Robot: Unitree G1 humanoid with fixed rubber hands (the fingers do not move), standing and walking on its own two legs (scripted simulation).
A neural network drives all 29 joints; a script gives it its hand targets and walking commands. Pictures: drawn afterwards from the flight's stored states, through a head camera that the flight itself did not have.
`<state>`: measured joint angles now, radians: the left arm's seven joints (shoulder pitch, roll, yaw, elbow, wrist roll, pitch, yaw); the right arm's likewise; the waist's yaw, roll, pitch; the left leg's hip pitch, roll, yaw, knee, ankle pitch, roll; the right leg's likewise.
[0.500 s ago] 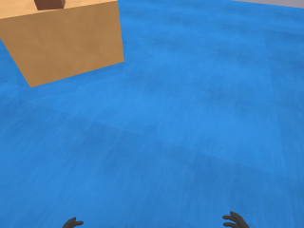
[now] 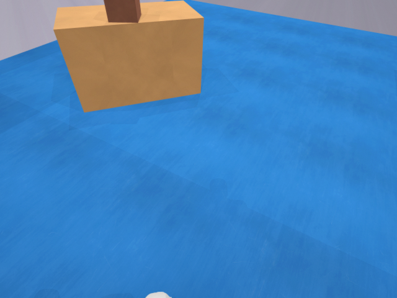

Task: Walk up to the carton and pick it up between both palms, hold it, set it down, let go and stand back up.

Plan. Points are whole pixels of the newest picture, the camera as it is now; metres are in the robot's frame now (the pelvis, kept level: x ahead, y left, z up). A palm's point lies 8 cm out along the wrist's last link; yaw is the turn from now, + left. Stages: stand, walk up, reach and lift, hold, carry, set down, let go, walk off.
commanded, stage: walk up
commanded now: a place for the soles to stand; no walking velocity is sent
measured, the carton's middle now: out of the picture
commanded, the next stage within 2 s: none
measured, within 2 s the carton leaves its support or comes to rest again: neither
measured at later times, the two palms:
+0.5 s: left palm (68, 224) +0.33 +0.34 -0.09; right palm (288, 284) +0.20 -0.20 -0.12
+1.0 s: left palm (95, 205) +0.39 +0.29 -0.10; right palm (238, 125) +0.73 -0.14 -0.08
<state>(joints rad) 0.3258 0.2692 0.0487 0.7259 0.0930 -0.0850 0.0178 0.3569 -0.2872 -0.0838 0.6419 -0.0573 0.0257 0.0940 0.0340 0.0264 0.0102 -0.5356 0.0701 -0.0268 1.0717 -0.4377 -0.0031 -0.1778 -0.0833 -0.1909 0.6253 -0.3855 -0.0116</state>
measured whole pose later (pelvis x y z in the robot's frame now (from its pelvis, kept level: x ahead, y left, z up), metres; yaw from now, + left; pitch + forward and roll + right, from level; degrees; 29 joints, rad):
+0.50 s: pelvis +0.20 +0.08 -0.01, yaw +8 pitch -6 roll +2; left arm 0.21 0.29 0.04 0.64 0.01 0.00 -0.07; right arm 0.51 -0.26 -0.03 0.80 -0.05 -0.05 -0.01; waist -0.07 -0.07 0.03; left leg -0.15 0.00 0.04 0.73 -0.49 0.02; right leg -0.69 -0.12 -0.01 1.12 -0.27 0.00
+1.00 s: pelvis +0.49 +0.05 +0.00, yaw +17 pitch -4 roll -2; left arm 0.49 0.27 0.01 0.75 0.06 -0.07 0.00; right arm 0.18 -0.30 -0.05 0.61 -0.02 -0.01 0.06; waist 0.08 0.07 0.11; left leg -0.64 0.04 -0.04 1.09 -0.30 0.01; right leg -0.08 -0.06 -0.21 0.59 -0.42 0.00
